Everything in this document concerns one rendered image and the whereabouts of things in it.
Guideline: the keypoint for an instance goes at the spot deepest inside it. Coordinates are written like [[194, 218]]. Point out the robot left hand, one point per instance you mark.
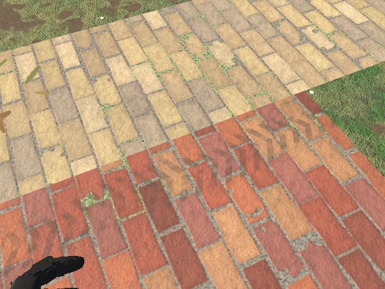
[[46, 270]]

